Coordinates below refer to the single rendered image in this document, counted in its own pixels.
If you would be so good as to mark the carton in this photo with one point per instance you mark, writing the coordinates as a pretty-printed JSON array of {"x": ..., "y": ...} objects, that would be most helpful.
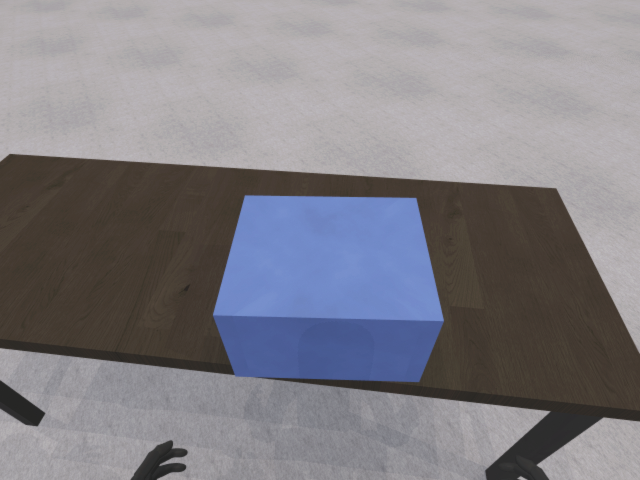
[{"x": 338, "y": 288}]

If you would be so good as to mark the right robot hand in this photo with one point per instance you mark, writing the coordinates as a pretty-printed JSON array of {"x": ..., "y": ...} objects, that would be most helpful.
[{"x": 525, "y": 468}]

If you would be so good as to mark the left robot hand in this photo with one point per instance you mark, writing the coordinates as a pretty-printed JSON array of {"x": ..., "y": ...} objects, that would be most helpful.
[{"x": 150, "y": 469}]

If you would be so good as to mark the table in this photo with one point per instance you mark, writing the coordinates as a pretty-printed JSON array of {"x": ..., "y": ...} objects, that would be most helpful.
[{"x": 123, "y": 261}]

